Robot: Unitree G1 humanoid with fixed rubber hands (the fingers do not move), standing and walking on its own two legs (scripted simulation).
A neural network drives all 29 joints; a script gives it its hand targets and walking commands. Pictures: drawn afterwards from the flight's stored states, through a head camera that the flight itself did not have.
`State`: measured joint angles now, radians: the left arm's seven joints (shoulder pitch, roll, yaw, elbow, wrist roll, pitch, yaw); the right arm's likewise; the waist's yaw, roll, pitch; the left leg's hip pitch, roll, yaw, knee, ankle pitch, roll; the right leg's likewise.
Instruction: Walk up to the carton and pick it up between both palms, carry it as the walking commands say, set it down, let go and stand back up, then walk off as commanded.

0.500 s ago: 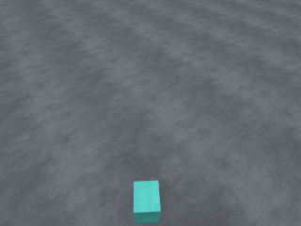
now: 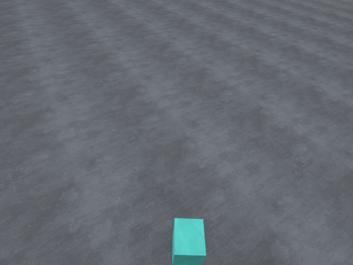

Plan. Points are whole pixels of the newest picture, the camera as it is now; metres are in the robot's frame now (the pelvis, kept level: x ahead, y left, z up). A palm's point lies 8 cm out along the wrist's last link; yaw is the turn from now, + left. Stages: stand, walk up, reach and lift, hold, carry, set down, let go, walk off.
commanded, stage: walk up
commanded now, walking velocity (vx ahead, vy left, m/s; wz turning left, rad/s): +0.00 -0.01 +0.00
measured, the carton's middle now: (187, 244) +0.43 -0.07 -0.66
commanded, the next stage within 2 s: stand in 1.22 s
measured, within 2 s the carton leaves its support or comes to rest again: neither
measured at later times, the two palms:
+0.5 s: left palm out of the picture +0.09 +0.22 -0.12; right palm out of the picture +0.01 -0.28 -0.12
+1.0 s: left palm out of the picture +0.07 +0.17 -0.13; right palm out of the picture +0.05 -0.31 -0.14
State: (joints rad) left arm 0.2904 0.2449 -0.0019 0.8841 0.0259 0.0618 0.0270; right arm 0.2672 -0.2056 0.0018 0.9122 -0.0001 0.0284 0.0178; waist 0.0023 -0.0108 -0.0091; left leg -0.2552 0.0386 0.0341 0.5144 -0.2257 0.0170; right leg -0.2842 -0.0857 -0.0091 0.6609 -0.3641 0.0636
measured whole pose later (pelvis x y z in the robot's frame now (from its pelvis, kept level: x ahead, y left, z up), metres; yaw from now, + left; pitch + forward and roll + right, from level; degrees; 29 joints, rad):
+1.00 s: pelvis +0.01 -0.07 +0.00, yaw +1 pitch +1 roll -1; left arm 0.26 0.20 0.00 0.90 0.03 0.01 0.02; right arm 0.30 -0.21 0.00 0.93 0.00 0.04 -0.02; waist 0.00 0.03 -0.01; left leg -0.23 0.02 -0.02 0.48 -0.26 -0.02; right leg -0.24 0.01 -0.11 0.47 -0.24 -0.04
